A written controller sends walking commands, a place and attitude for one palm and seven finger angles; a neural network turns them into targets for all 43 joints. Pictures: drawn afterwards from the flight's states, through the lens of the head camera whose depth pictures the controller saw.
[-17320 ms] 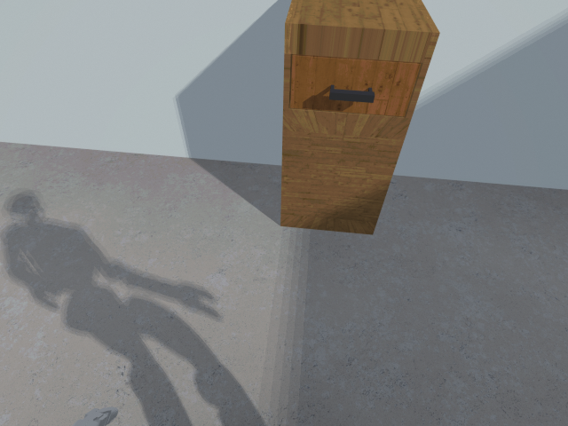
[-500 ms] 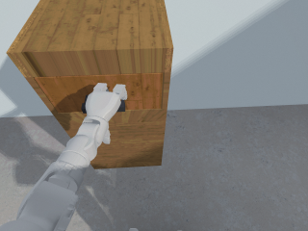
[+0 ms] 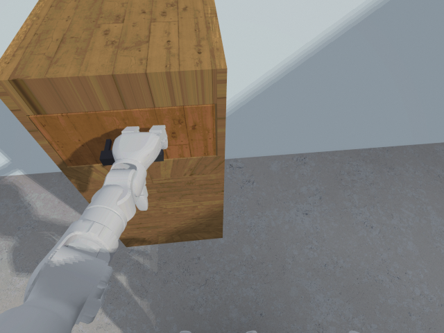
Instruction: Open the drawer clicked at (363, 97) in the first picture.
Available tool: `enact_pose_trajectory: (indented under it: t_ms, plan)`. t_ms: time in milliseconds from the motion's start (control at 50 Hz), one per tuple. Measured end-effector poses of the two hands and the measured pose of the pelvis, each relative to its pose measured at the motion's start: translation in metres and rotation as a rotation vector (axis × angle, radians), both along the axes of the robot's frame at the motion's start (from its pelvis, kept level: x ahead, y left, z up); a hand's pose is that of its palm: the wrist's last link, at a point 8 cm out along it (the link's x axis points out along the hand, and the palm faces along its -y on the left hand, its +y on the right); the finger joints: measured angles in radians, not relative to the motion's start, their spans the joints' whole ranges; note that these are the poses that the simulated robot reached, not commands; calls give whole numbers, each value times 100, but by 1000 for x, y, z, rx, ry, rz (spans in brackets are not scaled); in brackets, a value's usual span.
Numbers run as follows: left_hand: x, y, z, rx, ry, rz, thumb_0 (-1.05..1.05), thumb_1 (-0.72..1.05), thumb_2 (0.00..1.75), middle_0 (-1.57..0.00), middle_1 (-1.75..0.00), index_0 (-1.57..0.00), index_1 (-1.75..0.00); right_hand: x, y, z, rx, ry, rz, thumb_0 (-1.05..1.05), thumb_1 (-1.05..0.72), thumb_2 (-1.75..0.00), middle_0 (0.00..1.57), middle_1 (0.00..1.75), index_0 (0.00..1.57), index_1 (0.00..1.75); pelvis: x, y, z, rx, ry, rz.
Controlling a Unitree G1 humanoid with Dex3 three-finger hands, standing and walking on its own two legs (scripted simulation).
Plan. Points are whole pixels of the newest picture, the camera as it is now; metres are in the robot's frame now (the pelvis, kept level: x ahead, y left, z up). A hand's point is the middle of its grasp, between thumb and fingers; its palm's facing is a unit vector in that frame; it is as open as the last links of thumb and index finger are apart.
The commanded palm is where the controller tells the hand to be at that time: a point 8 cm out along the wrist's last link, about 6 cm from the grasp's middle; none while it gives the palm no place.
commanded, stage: move the hooked fingers above the handle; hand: left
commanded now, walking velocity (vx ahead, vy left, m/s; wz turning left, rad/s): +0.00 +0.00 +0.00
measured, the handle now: (133, 148) +0.52 +0.19 -0.02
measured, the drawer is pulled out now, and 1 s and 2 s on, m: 0.00 0.00 0.00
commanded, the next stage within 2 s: lower the fingers behind the handle in 1.94 s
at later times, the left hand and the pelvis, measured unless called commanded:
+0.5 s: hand (144, 157) +0.46 +0.15 +0.03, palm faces -0.17 -0.03 -0.98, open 13.9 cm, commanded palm +0.45 +0.16 +0.08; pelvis +0.01 +0.01 +0.00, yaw +1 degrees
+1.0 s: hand (135, 145) +0.47 +0.16 +0.05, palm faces -0.10 -0.05 -0.99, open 13.5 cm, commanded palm +0.44 +0.18 +0.09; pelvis +0.01 +0.01 +0.01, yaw -2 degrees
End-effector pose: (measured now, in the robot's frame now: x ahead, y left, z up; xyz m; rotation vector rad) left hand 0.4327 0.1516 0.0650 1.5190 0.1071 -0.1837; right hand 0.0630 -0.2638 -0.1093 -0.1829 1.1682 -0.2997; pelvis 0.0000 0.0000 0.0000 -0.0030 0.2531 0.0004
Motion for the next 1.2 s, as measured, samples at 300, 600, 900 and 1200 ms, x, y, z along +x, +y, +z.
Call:
enact_pose_trajectory:
  t_ms: [300, 600, 900, 1200]
  plan:
    - [21, 25, 40, 101, -251, 233, 0, -48, 30, -34, -122, -36, -130, -11, 18, -28, 110, 128, 2, 1, -90, -90, 20, 30, 20, 30, 7, 6, -4, -7, 37, 25]
    - [1, -22, -3, -102, -133, -138, 0, -49, 30, -32, -120, -31, -121, 16, 14, -11, 8, -21, 17, 1, -90, -90, 20, 30, 21, 30, 6, 13, -10, -8, 41, 3]
    - [26, 3, 36, 23, -166, 202, 0, -49, 30, -38, -126, -38, -128, -7, 40, -20, 122, 83, -58, 1, -90, -90, 20, 30, 20, 30, 11, 18, 3, -3, 14, -23]
    - [-10, 38, 0, -14, -160, -5, 0, -49, 30, -32, -120, -33, -120, -7, 5, -2, -18, 52, -8, 1, -90, -90, 20, 30, 20, 30, 8, 17, -1, -15, 17, 2]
